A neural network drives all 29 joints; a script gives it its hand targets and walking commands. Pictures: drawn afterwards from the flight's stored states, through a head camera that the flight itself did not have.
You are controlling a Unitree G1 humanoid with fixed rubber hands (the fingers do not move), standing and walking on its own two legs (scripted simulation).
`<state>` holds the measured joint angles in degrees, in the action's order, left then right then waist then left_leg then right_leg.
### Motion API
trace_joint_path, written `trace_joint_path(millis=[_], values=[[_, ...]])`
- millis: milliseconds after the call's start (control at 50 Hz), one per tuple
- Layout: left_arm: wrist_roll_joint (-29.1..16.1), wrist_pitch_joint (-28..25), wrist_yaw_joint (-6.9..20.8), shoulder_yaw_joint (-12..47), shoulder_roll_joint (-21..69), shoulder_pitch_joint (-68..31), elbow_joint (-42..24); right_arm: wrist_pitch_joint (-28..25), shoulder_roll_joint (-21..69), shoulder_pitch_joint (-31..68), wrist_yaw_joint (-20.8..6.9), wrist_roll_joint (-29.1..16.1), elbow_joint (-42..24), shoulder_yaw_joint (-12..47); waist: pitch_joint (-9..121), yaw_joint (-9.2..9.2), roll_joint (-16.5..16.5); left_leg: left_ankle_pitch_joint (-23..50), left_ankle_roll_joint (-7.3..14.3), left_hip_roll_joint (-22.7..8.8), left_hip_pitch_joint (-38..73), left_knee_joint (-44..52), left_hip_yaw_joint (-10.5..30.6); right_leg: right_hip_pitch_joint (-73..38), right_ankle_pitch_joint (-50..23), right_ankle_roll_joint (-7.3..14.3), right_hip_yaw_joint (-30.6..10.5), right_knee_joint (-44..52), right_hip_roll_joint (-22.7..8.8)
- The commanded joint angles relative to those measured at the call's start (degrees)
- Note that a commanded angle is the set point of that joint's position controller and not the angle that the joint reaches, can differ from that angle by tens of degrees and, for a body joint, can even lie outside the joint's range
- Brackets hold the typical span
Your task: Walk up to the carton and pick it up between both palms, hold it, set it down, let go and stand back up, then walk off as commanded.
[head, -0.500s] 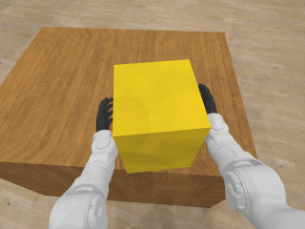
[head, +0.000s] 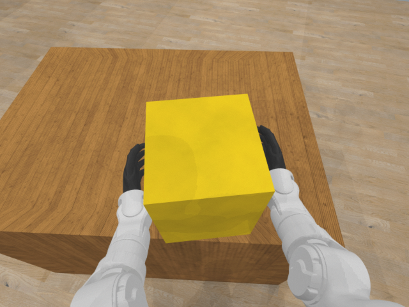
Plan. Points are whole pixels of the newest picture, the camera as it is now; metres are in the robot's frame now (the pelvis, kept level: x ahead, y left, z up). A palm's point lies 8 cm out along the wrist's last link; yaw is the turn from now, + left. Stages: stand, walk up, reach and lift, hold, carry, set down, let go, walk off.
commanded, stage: reach and lift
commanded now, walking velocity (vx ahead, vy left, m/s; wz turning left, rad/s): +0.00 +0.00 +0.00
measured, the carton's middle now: (203, 174) +0.39 +0.05 +0.00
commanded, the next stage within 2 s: none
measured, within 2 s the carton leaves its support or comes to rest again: leaves its support in 0.54 s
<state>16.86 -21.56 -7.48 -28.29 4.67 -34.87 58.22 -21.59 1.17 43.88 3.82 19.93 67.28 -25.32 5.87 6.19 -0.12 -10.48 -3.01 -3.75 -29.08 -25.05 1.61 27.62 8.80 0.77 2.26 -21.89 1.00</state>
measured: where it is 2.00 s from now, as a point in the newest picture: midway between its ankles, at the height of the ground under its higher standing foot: outside the picture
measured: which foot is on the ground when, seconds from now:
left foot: down 0.00-1.00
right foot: down 0.00-1.00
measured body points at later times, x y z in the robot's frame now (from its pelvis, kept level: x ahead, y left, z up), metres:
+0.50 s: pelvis +0.01 +0.00 +0.01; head +0.10 +0.01 +0.45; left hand +0.36 +0.20 +0.00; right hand +0.43 -0.09 +0.02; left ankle +0.00 +0.14 -0.74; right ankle +0.01 -0.11 -0.74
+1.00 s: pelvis -0.02 +0.00 +0.00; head +0.07 +0.02 +0.44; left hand +0.34 +0.21 +0.00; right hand +0.41 -0.08 +0.03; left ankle +0.00 +0.14 -0.74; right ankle +0.01 -0.11 -0.74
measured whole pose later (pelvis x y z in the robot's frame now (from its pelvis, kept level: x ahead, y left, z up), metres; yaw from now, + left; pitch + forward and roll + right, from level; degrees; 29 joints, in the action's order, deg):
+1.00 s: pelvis -0.02 +0.00 +0.00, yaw +1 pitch +17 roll -1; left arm 15.5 -26.0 -8.0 -28.2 4.2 -36.3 60.8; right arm -34.8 -1.5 48.4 7.0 23.0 79.0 -27.0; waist 6.3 5.9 2.3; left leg -4.7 -2.0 -3.8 -31.3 -19.4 -1.4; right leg 29.4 3.8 0.8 3.5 -16.5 0.2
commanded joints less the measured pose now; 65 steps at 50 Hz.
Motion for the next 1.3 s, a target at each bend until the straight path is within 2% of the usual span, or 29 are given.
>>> trace_joint_path(millis=[0,40,60,120,140,220,240,260,480,560,580,620,680,700,720,740,760,840,920,940,980,1020,1080,1100,1140,1180,1220,1260,1280], values=[[6.51,-1.30,7.61,13.08,27.02,-25.23,-0.47,-3.97,30.76,21.97,-8.40,7.64,0.51,12.58,25.72,1.26,1.42,22.30,-0.19,3.04,8.70,2.83,-9.34,-24.33,-16.98,-0.19,2.08,0.81,0.88],[7.32,-1.01,7.73,12.39,27.15,-24.32,-2.46,-4.19,30.74,21.79,-8.55,7.75,0.85,12.53,25.35,1.29,1.56,23.71,0.23,3.09,9.02,3.36,-9.54,-25.13,-18.51,-0.59,1.53,0.94,0.86],[6.74,-1.13,7.46,12.69,27.62,-26.61,-3.14,-4.03,30.24,22.17,-8.61,8.78,2.03,10.64,24.65,0.59,1.46,21.61,0.05,3.00,8.86,4.31,-9.24,-24.54,-14.91,-0.33,2.27,2.01,1.02],[7.78,-0.73,7.33,12.02,27.01,-22.28,-3.55,-5.23,30.83,21.63,-8.38,7.65,-0.16,12.42,25.61,2.41,1.83,24.57,0.62,3.12,9.25,4.25,-9.68,-25.32,-19.77,-0.53,1.55,1.80,1.08],[7.46,-0.72,7.51,13.44,28.62,-21.90,-3.75,-5.85,31.54,21.78,-8.14,7.90,-0.47,12.00,28.28,1.29,2.11,25.78,0.24,3.01,8.95,3.96,-9.42,-26.28,-21.34,-0.48,2.03,1.58,1.22],[7.47,-1.05,7.48,14.89,29.06,-21.51,-5.04,-6.91,31.89,20.69,-7.71,8.03,0.01,13.81,28.68,0.62,1.60,26.86,0.33,3.05,8.82,4.76,-9.73,-28.01,-24.61,-0.69,2.25,1.37,1.12],[6.80,-1.44,7.32,15.33,28.76,-21.86,-6.15,-6.95,31.69,20.48,-7.63,7.27,-0.56,14.74,30.07,1.44,1.73,27.66,0.33,3.00,9.31,4.52,-9.65,-28.07,-25.52,-0.91,2.16,1.31,1.08],[6.60,-1.53,7.29,15.59,29.22,-22.49,-5.12,-7.30,30.94,20.82,-7.41,8.29,-0.08,13.71,29.05,0.14,1.79,28.07,0.38,3.07,9.34,4.42,-9.55,-27.42,-25.66,-0.69,2.68,1.23,1.39],[6.11,-6.81,7.28,18.31,30.73,-26.20,-4.84,-15.70,32.65,25.35,-5.34,7.73,-0.75,20.45,36.45,-0.58,3.08,30.89,0.06,3.33,8.42,2.95,-8.91,-29.45,-37.50,-1.16,3.18,-0.73,1.15],[6.76,-8.08,7.35,16.53,29.70,-28.57,-3.04,-17.38,32.09,27.35,-5.24,7.81,2.33,20.03,35.65,0.61,2.40,26.13,0.80,3.58,7.58,3.89,-9.17,-29.15,-33.21,-1.37,2.38,0.30,0.35],[6.87,-8.60,7.33,17.50,29.94,-27.64,-3.03,-18.60,32.01,25.89,-5.14,8.36,2.83,20.31,36.73,-0.42,1.38,27.44,0.33,3.30,9.14,3.91,-8.87,-28.34,-34.21,-0.73,2.82,0.65,0.64],[7.49,-8.88,7.16,16.13,30.26,-28.54,-2.46,-19.18,30.07,27.36,-5.44,8.04,3.52,19.43,37.45,1.50,1.83,26.75,0.72,3.15,11.07,4.31,-9.34,-26.46,-29.70,-0.64,2.70,1.48,0.71],[5.91,-9.64,7.05,17.30,30.81,-30.19,-1.44,-19.48,29.27,25.81,-5.03,9.05,7.84,17.46,36.96,-0.58,0.16,22.51,0.67,3.27,10.36,4.76,-8.86,-24.00,-24.43,0.02,3.20,2.23,0.84],[6.90,-9.26,6.86,15.60,29.59,-32.03,-2.01,-19.17,28.47,27.98,-5.27,8.50,8.37,17.18,34.06,0.93,1.33,20.04,0.96,3.37,10.86,5.39,-9.45,-22.47,-20.22,-0.31,3.06,3.33,0.96],[5.93,-9.71,7.20,16.83,29.79,-34.24,-2.35,-19.29,29.28,27.35,-4.88,9.63,9.19,15.82,33.75,-1.09,0.02,18.56,0.80,3.23,10.45,5.14,-9.33,-21.46,-18.36,0.20,3.27,3.64,0.79],[6.50,-9.63,6.84,15.95,29.19,-34.55,-1.64,-19.01,28.69,28.75,-5.29,9.78,9.82,14.83,33.66,0.06,0.33,16.13,0.84,3.25,10.45,5.72,-9.10,-19.82,-14.70,0.04,3.44,3.84,0.94],[5.82,-9.63,6.73,16.52,29.41,-34.90,-2.49,-18.98,29.21,28.17,-5.00,10.51,9.25,13.68,34.46,-1.07,-0.18,16.43,0.57,3.17,11.03,5.78,-9.28,-19.37,-15.10,0.34,3.85,4.07,0.99],[4.93,-9.15,5.88,17.42,29.80,-38.15,-3.66,-18.32,27.67,30.32,-5.51,10.30,11.45,11.83,35.52,-0.40,-1.90,12.73,0.57,2.69,12.92,6.10,-9.16,-13.87,-7.12,0.57,4.22,5.17,1.50],[3.88,-8.40,5.57,18.15,29.35,-38.82,-3.72,-16.95,27.23,30.39,-5.68,10.08,11.34,11.45,36.20,-0.60,-1.29,10.63,0.80,2.79,12.39,6.19,-9.07,-13.87,-5.07,0.70,3.73,5.17,1.56],[3.93,-7.61,5.65,18.00,29.48,-37.85,-0.37,-16.92,26.25,31.66,-5.80,10.77,11.16,10.10,36.07,-0.81,0.09,8.44,1.08,2.81,12.18,6.14,-9.27,-12.93,-2.65,0.41,3.88,5.45,1.59],[2.87,-8.12,5.37,19.88,30.82,-41.11,-4.87,-16.13,28.23,30.68,-5.58,10.07,11.16,12.13,39.92,-1.12,-1.23,10.46,0.79,2.86,12.53,5.84,-8.85,-14.34,-5.85,0.25,3.61,4.27,1.77],[3.25,-7.17,4.94,20.34,30.18,-38.18,-4.32,-16.19,27.18,30.23,-5.94,9.78,12.43,12.79,40.13,-0.87,-1.88,13.89,0.47,2.86,12.91,5.06,-9.21,-15.30,-9.68,0.71,3.72,3.61,1.88],[0.42,-7.26,4.62,21.40,30.49,-38.12,-4.83,-16.13,27.46,32.82,-6.00,7.00,9.23,16.44,43.87,-0.03,0.31,16.93,0.44,2.69,13.79,3.63,-8.81,-15.84,-13.54,0.20,3.91,2.14,2.95],[-0.08,-7.40,4.64,22.51,30.28,-35.88,-6.85,-16.22,28.33,29.59,-5.82,5.39,10.07,19.15,44.30,0.22,0.24,20.20,0.45,2.92,13.71,3.03,-9.16,-18.33,-18.73,0.17,3.12,1.71,2.60],[-0.12,-6.51,4.97,23.44,30.57,-35.37,-5.84,-16.15,28.84,30.11,-5.12,4.46,8.31,20.13,45.58,-1.38,0.66,25.13,-0.07,3.15,12.78,1.29,-8.58,-22.17,-27.62,-0.06,3.09,-0.12,2.89],[-2.07,-6.67,5.62,22.84,28.26,-36.86,-6.56,-15.07,30.82,29.42,-4.42,1.77,4.66,24.51,45.46,-1.03,2.67,23.74,0.95,3.95,10.55,1.22,-8.35,-25.88,-30.77,-1.13,1.63,-0.95,2.17],[-3.04,-5.89,5.39,24.00,28.74,-35.70,-8.02,-14.53,30.18,30.39,-5.05,-0.13,4.08,26.94,46.84,-0.50,2.20,23.00,1.01,3.86,9.46,1.82,-7.43,-27.92,-33.01,-1.37,1.90,-2.81,2.38],[-4.68,-5.58,5.90,26.92,27.78,-38.95,-12.59,-12.48,33.34,27.52,-4.09,-2.13,2.79,31.01,46.35,-1.93,1.85,24.20,0.89,4.53,8.06,0.96,-7.38,-30.69,-38.00,-1.60,0.69,-4.02,1.82],[-5.04,-5.32,6.73,27.10,26.13,-36.29,-11.29,-11.63,35.02,27.11,-2.87,-4.58,-2.23,35.00,43.82,-2.26,4.41,24.20,1.68,5.22,7.96,0.60,-7.03,-34.46,-43.25,-2.71,-0.35,-4.40,0.57]])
